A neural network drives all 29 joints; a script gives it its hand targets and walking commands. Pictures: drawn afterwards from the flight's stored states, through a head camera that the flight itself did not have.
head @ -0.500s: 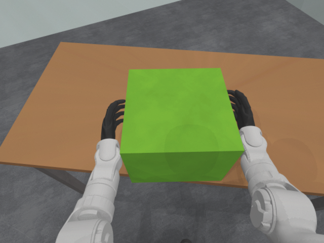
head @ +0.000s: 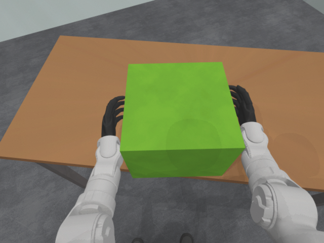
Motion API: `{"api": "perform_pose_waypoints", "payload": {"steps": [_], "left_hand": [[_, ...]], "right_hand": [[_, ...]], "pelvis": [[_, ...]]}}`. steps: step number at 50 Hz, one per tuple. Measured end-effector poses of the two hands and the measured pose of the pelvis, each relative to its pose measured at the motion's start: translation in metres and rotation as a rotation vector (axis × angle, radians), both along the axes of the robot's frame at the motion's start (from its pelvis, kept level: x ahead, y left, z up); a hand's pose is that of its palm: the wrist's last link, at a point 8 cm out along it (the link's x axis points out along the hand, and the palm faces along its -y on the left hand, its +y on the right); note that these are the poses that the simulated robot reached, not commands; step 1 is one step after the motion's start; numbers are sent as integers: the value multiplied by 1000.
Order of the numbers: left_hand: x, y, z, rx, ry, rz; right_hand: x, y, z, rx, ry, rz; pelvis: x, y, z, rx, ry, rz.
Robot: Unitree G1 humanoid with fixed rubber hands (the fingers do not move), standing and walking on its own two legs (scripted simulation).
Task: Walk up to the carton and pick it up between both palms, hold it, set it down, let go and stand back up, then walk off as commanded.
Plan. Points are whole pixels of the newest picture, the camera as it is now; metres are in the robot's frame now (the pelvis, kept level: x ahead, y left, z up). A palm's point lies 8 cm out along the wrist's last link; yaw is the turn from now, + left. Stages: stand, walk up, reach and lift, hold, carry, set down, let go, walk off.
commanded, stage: set down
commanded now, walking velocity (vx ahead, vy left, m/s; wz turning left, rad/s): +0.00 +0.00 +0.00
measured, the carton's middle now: (176, 121) +0.42 -0.01 -0.01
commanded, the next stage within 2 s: none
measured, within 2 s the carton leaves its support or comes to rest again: rests again in 0.08 s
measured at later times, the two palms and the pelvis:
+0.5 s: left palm (101, 132) +0.37 +0.19 -0.01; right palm (244, 115) +0.44 -0.19 +0.01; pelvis +0.00 +0.00 -0.01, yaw +0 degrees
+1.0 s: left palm (98, 138) +0.35 +0.19 +0.00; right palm (263, 137) +0.38 -0.23 -0.01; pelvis -0.02 +0.00 -0.01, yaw +0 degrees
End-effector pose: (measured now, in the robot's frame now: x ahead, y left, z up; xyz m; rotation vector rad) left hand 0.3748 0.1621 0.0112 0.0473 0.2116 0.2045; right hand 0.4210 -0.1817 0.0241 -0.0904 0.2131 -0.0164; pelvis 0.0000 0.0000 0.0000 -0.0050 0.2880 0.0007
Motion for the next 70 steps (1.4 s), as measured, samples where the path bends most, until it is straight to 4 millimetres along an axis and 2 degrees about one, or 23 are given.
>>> {"api": "perform_pose_waypoints", "payload": {"steps": [8,18,26,40,48,62,70], "left_hand": [[3,6,-17,-71,48,63],[7,14,-18,-79,43,79],[-1,29,-18,-84,40,92],[-11,29,-13,-95,25,83],[-18,27,-9,-101,17,68],[-68,33,-16,-101,45,86],[-84,30,-9,-96,25,74]], "right_hand": [[6,2,-21,47,81,-15],[18,2,-18,77,72,-21],[12,-9,-19,66,78,-44],[-13,-45,-32,44,94,-75],[-31,-52,-34,38,79,-63],[-85,-68,-31,26,69,-60],[-115,-75,-28,26,72,-58]], "pelvis": [[1,-1,-3,2,84,-1],[2,-1,-5,1,116,-2],[-3,-1,-5,0,113,-3],[-11,-4,-7,3,105,-4],[-17,-5,-6,3,84,-5],[-27,-5,-3,3,-23,-4],[-33,-5,-2,4,-78,-4]]}}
